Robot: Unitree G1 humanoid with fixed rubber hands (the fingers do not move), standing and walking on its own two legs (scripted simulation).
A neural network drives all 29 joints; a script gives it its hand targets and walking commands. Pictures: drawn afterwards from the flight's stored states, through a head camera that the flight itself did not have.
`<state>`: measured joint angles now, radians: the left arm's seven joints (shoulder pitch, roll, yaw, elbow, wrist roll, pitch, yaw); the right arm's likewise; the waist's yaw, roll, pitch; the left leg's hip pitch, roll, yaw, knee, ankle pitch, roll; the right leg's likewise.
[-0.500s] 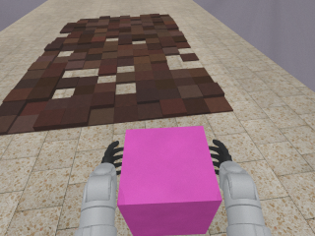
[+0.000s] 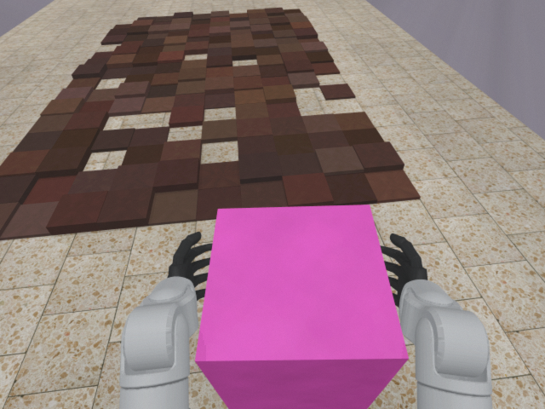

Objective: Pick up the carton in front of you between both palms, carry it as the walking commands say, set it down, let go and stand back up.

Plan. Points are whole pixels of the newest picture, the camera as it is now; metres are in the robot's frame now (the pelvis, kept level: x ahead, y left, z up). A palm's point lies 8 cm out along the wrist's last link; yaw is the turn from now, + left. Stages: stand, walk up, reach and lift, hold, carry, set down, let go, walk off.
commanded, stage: carry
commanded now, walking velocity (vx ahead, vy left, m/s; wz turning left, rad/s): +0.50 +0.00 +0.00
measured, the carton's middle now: (295, 314) +0.27 -0.01 +0.02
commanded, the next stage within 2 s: none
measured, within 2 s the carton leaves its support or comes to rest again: neither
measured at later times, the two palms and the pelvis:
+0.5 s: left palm (183, 164) +0.58 +0.19 +0.07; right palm (332, 163) +0.55 -0.10 +0.08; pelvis +0.30 +0.06 +0.01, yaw -3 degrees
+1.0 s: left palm (212, 89) +0.90 +0.17 +0.08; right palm (321, 85) +0.92 -0.13 +0.08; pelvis +0.64 +0.00 +0.01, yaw +3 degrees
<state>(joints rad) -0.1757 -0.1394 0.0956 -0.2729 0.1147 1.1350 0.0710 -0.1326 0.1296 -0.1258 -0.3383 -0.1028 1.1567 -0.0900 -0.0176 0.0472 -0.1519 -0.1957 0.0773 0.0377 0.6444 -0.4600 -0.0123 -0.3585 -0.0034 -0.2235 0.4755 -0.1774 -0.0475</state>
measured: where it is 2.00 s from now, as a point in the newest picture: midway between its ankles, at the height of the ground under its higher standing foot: (263, 200)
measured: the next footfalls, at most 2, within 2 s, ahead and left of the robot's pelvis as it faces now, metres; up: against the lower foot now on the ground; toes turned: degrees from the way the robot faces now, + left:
left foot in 0.34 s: +0.36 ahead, +0.13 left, +0.00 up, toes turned +13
right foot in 0.82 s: +0.71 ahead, -0.07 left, +0.00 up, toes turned -13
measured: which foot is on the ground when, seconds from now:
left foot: up 0.00-0.32, down 0.34-0.82, up 0.84-1.00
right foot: down 0.00-0.36, up 0.38-0.80, down 0.82-1.00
